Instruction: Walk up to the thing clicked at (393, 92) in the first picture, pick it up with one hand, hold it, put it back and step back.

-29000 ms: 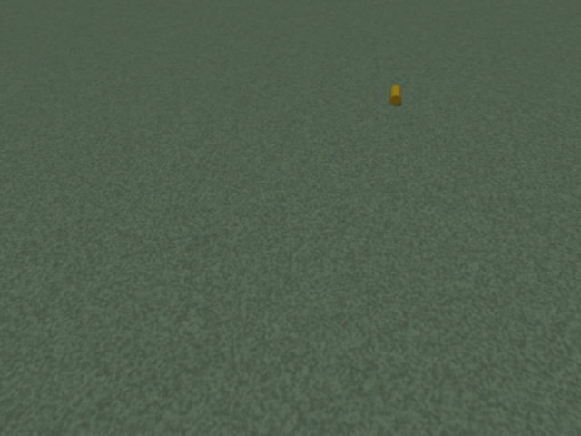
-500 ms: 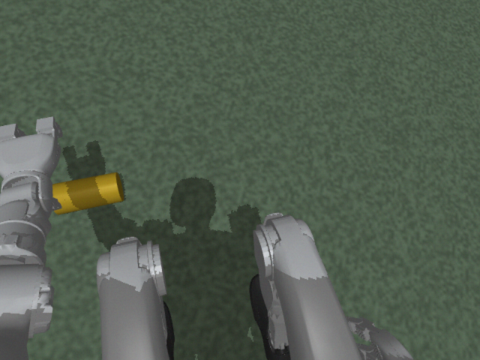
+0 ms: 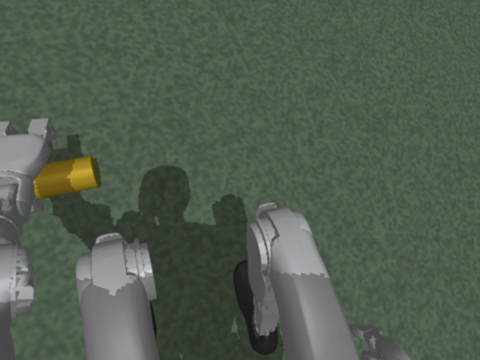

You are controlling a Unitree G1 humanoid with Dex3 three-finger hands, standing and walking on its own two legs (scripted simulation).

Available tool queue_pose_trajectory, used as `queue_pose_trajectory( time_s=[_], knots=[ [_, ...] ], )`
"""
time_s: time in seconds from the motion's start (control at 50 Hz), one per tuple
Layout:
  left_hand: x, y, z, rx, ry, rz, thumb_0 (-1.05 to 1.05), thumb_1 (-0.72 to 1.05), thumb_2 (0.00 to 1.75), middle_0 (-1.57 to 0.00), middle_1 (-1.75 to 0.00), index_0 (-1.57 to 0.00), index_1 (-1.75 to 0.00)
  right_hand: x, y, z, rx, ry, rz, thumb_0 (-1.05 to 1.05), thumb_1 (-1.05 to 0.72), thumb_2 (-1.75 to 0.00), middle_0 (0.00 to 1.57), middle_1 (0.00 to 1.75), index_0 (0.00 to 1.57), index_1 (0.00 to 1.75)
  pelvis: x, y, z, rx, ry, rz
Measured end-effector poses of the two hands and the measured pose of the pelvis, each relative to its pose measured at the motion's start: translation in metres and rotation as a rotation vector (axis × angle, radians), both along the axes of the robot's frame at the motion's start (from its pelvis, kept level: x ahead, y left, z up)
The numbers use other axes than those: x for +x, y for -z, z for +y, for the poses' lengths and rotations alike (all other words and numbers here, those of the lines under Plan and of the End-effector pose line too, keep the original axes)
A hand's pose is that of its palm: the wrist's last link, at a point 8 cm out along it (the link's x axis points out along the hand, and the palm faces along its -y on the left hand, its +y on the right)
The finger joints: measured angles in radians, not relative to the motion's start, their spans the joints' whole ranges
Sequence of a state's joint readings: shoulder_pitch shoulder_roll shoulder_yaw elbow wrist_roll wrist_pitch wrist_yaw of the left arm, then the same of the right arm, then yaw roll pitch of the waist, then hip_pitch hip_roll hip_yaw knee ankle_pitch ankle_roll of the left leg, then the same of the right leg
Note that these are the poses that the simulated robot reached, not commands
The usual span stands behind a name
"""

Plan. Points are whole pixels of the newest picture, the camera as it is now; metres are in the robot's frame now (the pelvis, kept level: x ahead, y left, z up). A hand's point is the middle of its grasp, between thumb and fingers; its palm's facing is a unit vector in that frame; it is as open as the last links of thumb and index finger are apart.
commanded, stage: home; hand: left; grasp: from above
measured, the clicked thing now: (59, 178) +0.48 +0.28 -0.30
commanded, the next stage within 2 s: none
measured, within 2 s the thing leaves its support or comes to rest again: neither
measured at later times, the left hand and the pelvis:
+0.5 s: hand out of the picture +0.37 +0.27 +0.00, palm faces -0.35 -0.49 -0.80, open 8.6 cm; pelvis +0.02 +0.00 +0.12, yaw +3 degrees
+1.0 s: hand out of the picture +0.26 +0.22 +0.21, palm faces +0.06 -0.94 -0.34, open 7.4 cm; pelvis +0.05 +0.00 +0.30, yaw +7 degrees
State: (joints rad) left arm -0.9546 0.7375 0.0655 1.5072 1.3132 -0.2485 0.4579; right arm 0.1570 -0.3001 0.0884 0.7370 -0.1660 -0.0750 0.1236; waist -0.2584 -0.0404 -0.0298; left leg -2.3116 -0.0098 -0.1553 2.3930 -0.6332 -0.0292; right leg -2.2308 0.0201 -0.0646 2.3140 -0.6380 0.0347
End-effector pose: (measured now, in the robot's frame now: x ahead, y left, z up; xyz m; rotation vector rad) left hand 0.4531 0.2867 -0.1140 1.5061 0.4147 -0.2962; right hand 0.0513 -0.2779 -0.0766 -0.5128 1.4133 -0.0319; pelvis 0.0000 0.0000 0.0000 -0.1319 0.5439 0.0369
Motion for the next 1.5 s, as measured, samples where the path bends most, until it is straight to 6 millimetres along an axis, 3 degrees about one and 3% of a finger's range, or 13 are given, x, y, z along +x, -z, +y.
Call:
queue_pose_trajectory(
  time_s=[0.12, 0.2, 0.28, 0.38, 0.54, 0.68, 0.78, 0.88, 0.98, 1.14, 1.26, 1.38, 1.5],
  knots=[
    [0.016, -0.01, 0.005, 0.036, -0.052, -0.095, 0.0, -0.41, 0.97, -0.16, -0.94, -0.17, -0.93, -0.013, 0.015, 0.014, 0.061, 0.07, 0.048, 0.0, -0.9, -0.9, 0.2, 0.3, 0.21, 0.3, 0.007, 0.003, 0.002, 0.002, 0.003, 0.036],
    [0.018, -0.036, 0.004, 0.028, -0.106, -0.097, 0.0, -0.3, 0.96, -0.2, -0.84, -0.19, -0.84, -0.007, 0.014, 0.024, 0.114, 0.115, 0.036, 0.0, -0.9, -0.9, 0.2, 0.3, 0.21, 0.3, 0.011, -0.011, 0.002, 0.005, 0.002, 0.062],
    [0.009, -0.073, 0.004, -0.023, -0.17, -0.078, 0.0, -0.11, 0.95, -0.22, -0.72, -0.21, -0.73, 0.008, -0.001, 0.03, 0.157, 0.151, -0.01, 0.01, -0.9, -0.9, 0.2, 0.3, 0.21, 0.3, 0.014, -0.037, 0.003, 0.009, -0.002, 0.076],
    [-0.023, -0.121, 0.003, -0.155, -0.259, -0.026, 0.0, 0.2, 0.93, -0.22, -0.58, -0.21, -0.59, 0.041, -0.036, 0.03, 0.182, 0.151, -0.102, 0.01, -0.9, -0.9, 0.2, 0.3, 0.21, 0.3, 0.016, -0.078, 0.003, 0.019, -0.01, 0.075],
    [-0.097, -0.183, 0.001, -0.404, -0.39, 0.014, 0.0, 0.68, 0.91, -0.22, -0.39, -0.21, -0.39, 0.117, -0.107, 0.023, 0.153, 0.055, -0.301, 0.01, -0.91, -0.9, 0.2, 0.3, 0.21, 0.3, 0.016, -0.138, 0.001, 0.034, -0.029, 0.036],
    [-0.148, -0.234, -0.001, -0.572, -0.551, 0.002, 0.01, 0.84, 0.9, -0.21, -0.32, -0.21, -0.33, 0.178, -0.169, 0.034, 0.155, -0.02, -0.495, 0.01, -0.91, -0.9, 0.2, 0.3, 0.2, 0.3, 0.019, -0.182, 0.0, 0.046, -0.052, -0.015],
    [-0.176, -0.272, -0.008, -0.699, -0.679, 0.014, 0.01, 0.88, 0.9, -0.21, -0.31, -0.21, -0.31, 0.203, -0.211, 0.052, 0.191, -0.034, -0.605, 0.01, -0.91, -0.9, 0.2, 0.3, 0.2, 0.3, 0.024, -0.216, -0.001, 0.056, -0.062, -0.058],
    [-0.196, -0.312, -0.019, -0.827, -0.8, 0.041, 0.01, 0.89, 0.9, -0.21, -0.3, -0.21, -0.3, 0.211, -0.253, 0.068, 0.226, -0.026, -0.665, 0.01, -0.91, -0.9, 0.2, 0.3, 0.21, 0.3, 0.035, -0.253, -0.002, 0.065, -0.07, -0.104],
    [-0.209, -0.352, -0.026, -0.923, -0.906, 0.056, 0.01, 0.9, 0.9, -0.21, -0.3, -0.21, -0.3, 0.206, -0.29, 0.075, 0.23, 0.001, -0.679, 0.01, -0.91, -0.9, 0.2, 0.3, 0.21, 0.3, 0.049, -0.29, -0.001, 0.073, -0.081, -0.151],
    [-0.224, -0.417, -0.032, -1.032, -1.035, 0.058, 0.01, 0.9, 0.9, -0.2, -0.3, -0.2, -0.3, 0.194, -0.345, 0.069, 0.177, 0.052, -0.695, 0.01, -0.9, -0.9, 0.2, 0.3, 0.21, 0.3, 0.075, -0.344, 0.001, 0.087, -0.096, -0.236],
    [-0.234, -0.46, -0.034, -1.081, -1.055, 0.04, 0.01, 0.91, 0.9, -0.2, -0.3, -0.2, -0.3, 0.198, -0.38, 0.062, 0.145, 0.066, -0.759, 0.01, -0.9, -0.9, 0.2, 0.3, 0.21, 0.3, 0.091, -0.371, 0.004, 0.097, -0.103, -0.294],
    [-0.243, -0.479, -0.034, -1.092, -1.049, 0.029, 0.01, 0.91, 0.9, -0.2, -0.3, -0.2, -0.3, 0.216, -0.401, 0.061, 0.145, 0.043, -0.845, 0.01, -0.9, -0.9, 0.2, 0.3, 0.21, 0.3, 0.098, -0.381, 0.006, 0.105, -0.109, -0.334],
    [-0.25, -0.478, -0.033, -1.099, -1.06, 0.043, 0.01, 0.91, 0.9, -0.2, -0.3, -0.2, -0.3, 0.233, -0.412, 0.067, 0.164, -0.005, -0.9, 0.01, -0.9, -0.9, 0.2, 0.3, 0.21, 0.3, 0.097, -0.384, 0.006, 0.111, -0.115, -0.353]
  ],
)
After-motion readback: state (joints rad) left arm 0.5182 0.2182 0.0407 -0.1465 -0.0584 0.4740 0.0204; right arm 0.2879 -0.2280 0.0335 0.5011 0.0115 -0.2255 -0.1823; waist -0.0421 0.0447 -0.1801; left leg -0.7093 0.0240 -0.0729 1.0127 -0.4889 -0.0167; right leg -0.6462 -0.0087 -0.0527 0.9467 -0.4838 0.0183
